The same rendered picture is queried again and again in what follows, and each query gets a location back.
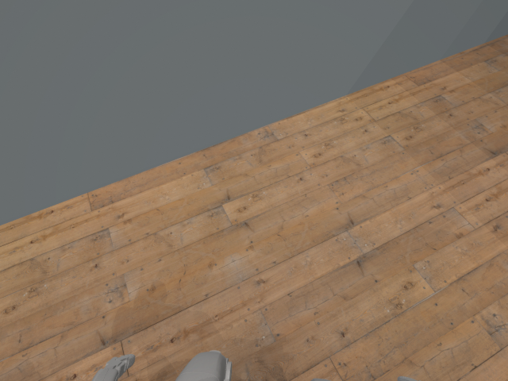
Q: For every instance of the robot left hand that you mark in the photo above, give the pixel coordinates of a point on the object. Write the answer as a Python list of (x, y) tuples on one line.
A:
[(115, 368)]

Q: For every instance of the robot left thigh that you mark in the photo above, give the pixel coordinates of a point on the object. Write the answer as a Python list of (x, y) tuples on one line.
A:
[(207, 366)]

